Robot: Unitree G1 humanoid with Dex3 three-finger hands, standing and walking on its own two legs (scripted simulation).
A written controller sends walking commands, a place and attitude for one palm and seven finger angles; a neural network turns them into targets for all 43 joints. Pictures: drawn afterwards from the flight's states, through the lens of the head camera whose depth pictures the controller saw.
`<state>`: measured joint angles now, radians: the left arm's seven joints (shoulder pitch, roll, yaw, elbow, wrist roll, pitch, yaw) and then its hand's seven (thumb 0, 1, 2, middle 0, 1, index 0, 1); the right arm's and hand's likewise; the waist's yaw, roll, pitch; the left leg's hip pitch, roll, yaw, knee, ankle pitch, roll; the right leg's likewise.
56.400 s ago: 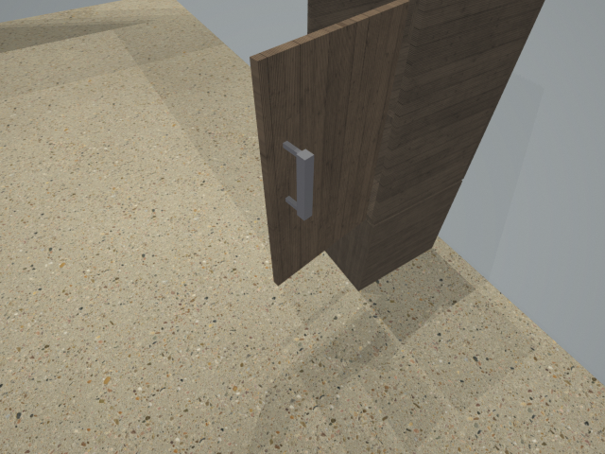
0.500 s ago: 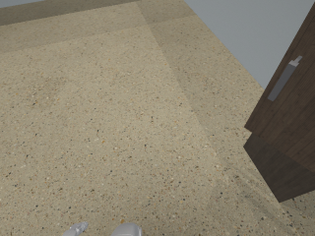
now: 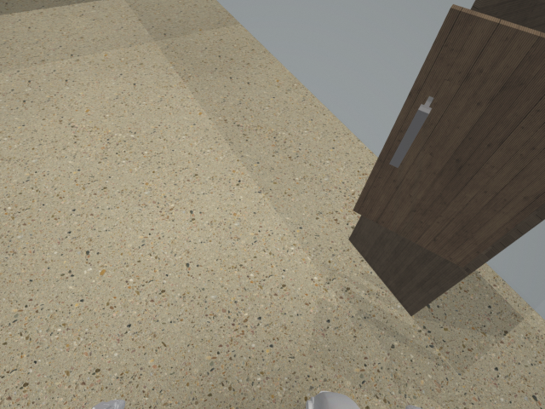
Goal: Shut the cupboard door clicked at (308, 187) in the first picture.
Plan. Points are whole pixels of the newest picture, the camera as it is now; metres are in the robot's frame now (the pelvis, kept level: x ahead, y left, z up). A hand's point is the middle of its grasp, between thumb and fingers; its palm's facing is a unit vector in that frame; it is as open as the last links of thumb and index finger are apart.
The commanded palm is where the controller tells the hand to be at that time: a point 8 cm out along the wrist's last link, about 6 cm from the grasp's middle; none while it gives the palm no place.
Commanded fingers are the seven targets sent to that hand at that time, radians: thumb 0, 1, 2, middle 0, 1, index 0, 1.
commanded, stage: turn to face it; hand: left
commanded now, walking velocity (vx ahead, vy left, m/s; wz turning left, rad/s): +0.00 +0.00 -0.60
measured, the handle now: (411, 133) +0.66 -0.24 +0.01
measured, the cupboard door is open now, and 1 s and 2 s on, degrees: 27 27 27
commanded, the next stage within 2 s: take the last steps up to it in 0.74 s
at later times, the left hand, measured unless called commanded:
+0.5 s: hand (192, 389) +0.16 +0.14 -0.16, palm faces -0.25 -0.94 -0.23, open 7.4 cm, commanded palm none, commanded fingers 0.00 0.90 0.90 -0.20 -0.30 -0.20 -0.30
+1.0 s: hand (217, 364) +0.20 +0.10 -0.17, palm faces -0.40 -0.88 -0.24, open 7.4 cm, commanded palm none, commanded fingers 0.00 0.90 0.90 -0.20 -0.30 -0.20 -0.30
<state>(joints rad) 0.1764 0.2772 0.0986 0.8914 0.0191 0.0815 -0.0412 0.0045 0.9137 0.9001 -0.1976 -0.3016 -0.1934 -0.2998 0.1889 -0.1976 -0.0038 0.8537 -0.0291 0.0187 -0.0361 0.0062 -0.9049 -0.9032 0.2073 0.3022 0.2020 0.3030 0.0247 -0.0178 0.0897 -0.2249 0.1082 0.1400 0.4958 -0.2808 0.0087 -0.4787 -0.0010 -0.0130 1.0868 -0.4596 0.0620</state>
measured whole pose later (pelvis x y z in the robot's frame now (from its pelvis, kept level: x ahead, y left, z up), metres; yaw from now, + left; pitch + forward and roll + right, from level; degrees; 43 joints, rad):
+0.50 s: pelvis +0.02 -0.03 -0.01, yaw -15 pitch +2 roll +0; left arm 0.18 0.21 0.05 0.90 0.03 0.04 -0.01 0.00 0.91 0.90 -0.20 -0.30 -0.20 -0.30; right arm 0.20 -0.25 -0.04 0.90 -0.01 0.05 -0.02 0.01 -0.91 -0.90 0.20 0.30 0.20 0.30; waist 0.00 0.01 0.05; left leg -0.43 0.06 0.04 0.84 -0.40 -0.08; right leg -0.28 0.03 0.06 0.49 -0.25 -0.01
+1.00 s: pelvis +0.04 -0.04 -0.01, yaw -26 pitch +0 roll -1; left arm 0.19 0.19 0.06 0.95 0.02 0.04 -0.03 0.00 0.91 0.90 -0.20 -0.30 -0.19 -0.30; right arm 0.28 -0.22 -0.04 1.00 -0.02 0.06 -0.02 0.01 -0.91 -0.90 0.21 0.30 0.20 0.30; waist -0.01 0.06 0.03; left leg -0.31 0.10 0.11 0.78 -0.50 -0.03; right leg -0.23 0.03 -0.05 0.54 -0.34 -0.04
